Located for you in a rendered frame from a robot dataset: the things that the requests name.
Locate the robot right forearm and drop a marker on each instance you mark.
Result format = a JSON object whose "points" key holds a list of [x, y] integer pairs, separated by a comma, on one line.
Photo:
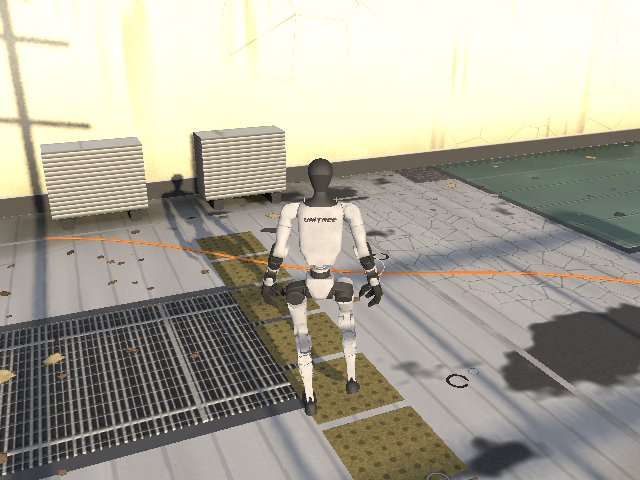
{"points": [[369, 268]]}

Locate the robot right hand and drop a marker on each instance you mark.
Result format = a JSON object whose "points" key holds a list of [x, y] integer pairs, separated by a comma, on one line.
{"points": [[375, 290]]}

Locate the left robot upper arm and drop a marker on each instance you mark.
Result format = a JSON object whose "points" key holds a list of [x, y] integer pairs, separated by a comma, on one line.
{"points": [[288, 212]]}

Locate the robot left forearm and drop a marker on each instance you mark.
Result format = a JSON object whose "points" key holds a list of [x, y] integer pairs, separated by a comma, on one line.
{"points": [[272, 268]]}

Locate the robot left hand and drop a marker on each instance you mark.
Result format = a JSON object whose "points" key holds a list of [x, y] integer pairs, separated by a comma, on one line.
{"points": [[267, 290]]}

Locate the right robot upper arm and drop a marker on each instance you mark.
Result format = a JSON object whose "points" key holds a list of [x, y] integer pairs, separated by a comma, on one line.
{"points": [[352, 212]]}

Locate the robot right foot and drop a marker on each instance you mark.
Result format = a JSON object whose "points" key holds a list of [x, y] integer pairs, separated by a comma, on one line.
{"points": [[352, 386]]}

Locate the robot left shin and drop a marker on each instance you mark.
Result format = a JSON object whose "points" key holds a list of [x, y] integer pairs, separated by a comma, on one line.
{"points": [[305, 369]]}

